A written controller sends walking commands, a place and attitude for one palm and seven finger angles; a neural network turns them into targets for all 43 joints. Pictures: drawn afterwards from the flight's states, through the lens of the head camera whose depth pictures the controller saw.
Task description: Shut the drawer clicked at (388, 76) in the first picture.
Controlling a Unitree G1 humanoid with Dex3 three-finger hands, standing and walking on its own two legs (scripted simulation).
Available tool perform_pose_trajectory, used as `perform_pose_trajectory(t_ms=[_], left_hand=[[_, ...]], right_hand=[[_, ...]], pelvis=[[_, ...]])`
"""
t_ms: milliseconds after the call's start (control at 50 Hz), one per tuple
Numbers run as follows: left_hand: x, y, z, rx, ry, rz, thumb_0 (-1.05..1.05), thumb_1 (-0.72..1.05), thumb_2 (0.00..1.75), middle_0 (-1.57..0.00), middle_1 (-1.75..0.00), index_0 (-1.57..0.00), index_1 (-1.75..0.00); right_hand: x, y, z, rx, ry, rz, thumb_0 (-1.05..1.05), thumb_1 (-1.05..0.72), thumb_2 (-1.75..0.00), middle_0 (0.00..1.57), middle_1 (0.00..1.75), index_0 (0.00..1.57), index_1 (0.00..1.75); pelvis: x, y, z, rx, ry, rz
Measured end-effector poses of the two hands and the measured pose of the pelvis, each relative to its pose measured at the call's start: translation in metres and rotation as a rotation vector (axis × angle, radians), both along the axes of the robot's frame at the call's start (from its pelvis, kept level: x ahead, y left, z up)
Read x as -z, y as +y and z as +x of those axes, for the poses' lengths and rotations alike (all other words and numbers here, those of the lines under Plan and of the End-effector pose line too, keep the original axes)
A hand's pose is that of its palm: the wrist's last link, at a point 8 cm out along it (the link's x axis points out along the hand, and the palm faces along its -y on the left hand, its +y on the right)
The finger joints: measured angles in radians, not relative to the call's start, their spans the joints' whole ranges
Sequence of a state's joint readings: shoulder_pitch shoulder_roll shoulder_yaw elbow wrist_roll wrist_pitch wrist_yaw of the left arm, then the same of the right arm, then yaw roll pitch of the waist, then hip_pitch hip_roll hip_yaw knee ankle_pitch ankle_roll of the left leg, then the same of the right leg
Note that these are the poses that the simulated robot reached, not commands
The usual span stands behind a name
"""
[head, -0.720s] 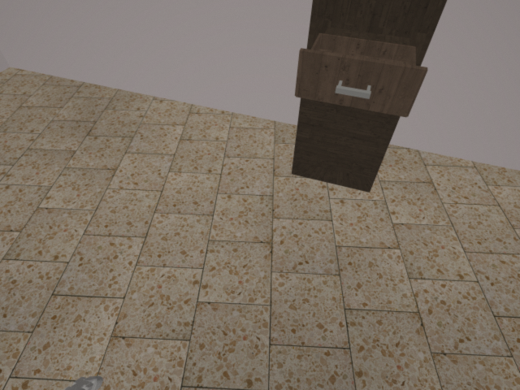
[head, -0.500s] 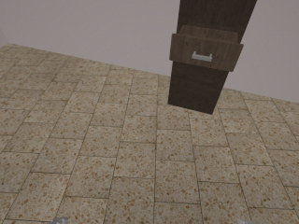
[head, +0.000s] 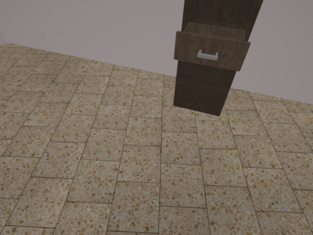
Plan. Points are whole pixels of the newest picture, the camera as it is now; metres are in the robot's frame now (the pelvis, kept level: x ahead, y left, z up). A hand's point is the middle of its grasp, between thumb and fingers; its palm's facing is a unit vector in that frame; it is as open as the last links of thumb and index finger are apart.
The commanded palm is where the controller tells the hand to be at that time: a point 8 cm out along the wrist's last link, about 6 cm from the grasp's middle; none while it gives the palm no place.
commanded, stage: stand and wait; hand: left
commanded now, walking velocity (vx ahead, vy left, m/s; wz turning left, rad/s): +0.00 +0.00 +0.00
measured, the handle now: (207, 54) +1.01 -0.23 -0.04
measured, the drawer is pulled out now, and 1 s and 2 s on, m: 0.28 0.28 0.28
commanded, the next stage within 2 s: look at it before walking up in 0.12 s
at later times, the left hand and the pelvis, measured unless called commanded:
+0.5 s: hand out of the picture +0.08 +0.24 -0.15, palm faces -0.04 -0.94 -0.33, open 7.4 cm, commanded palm none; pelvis +0.00 -0.01 +0.00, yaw +0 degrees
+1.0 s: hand out of the picture +0.07 +0.23 -0.16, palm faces -0.06 -0.95 -0.32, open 7.4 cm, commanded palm none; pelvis +0.00 -0.01 +0.00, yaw -3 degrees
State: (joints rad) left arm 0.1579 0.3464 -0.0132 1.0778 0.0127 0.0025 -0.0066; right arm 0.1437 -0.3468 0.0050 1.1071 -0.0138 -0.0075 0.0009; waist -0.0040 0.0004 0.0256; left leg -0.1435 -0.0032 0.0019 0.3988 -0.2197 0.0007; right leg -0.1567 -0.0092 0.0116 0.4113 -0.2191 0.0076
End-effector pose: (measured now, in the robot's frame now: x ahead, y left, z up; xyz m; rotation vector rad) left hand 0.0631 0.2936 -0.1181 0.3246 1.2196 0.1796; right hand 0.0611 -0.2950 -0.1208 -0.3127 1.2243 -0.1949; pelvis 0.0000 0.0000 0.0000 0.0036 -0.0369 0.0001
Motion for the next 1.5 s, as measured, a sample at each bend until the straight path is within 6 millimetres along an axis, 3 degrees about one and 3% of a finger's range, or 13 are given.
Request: perform_pose_trajectory(t_ms=[180,940,1100,1240,1300,1380,1500], left_hand=[[-0.001,-0.004,0.003,0.006,-0.01,-0.002,0.01,0.9,0.9,-0.2,-0.3,-0.2,-0.3],[0.0,-0.013,0.008,0.004,0.002,-0.004,0.01,0.9,0.9,-0.2,-0.3,-0.2,-0.3],[0.018,-0.039,0.002,0.041,0.079,-0.068,0.01,0.9,0.9,-0.2,-0.3,-0.2,-0.3],[0.032,-0.081,0.012,0.058,0.096,-0.106,0.01,0.9,0.9,-0.2,-0.3,-0.2,-0.3],[0.027,-0.095,0.01,0.046,0.127,-0.121,0.01,0.9,0.9,-0.2,-0.3,-0.2,-0.3],[0.018,-0.105,0.011,0.071,0.217,-0.141,0.01,0.9,0.9,-0.2,-0.3,-0.2,-0.3],[0.017,-0.098,0.047,0.112,0.286,-0.14,0.01,0.9,0.9,-0.21,-0.3,-0.2,-0.3]], right_hand=[[0.002,0.001,-0.004,0.002,0.003,0.012,0.01,-0.9,-0.9,0.2,0.3,0.21,0.3],[-0.001,-0.005,0.013,0.009,-0.031,0.004,0.01,-0.9,-0.9,0.2,0.3,0.21,0.3],[0.018,0.009,-0.015,0.105,-0.018,0.066,0.01,-0.9,-0.9,0.2,0.3,0.21,0.3],[0.046,0.002,-0.041,0.203,0.079,0.116,0.01,-0.9,-0.9,0.2,0.3,0.21,0.3],[0.037,0.001,-0.025,0.216,0.083,0.124,0.01,-0.9,-0.9,0.2,0.3,0.21,0.3],[0.021,0.001,0.019,0.248,-0.016,0.132,0.01,-0.9,-0.9,0.2,0.3,0.2,0.3],[0.006,0.007,0.1,0.269,-0.162,0.136,0.01,-0.9,-0.9,0.2,0.3,0.2,0.3]], pelvis=[[-0.001,-0.002,-0.002,0.001,0.003,0.001],[-0.001,-0.009,0.003,0.029,0.008,0.0],[0.01,-0.014,0.016,0.112,0.022,0.01],[0.025,-0.035,0.042,0.171,0.02,-0.01],[0.016,-0.039,0.056,0.199,0.027,-0.009],[0.005,-0.04,0.078,0.247,0.044,0.003],[0.002,-0.032,0.121,0.32,0.059,0.002]])
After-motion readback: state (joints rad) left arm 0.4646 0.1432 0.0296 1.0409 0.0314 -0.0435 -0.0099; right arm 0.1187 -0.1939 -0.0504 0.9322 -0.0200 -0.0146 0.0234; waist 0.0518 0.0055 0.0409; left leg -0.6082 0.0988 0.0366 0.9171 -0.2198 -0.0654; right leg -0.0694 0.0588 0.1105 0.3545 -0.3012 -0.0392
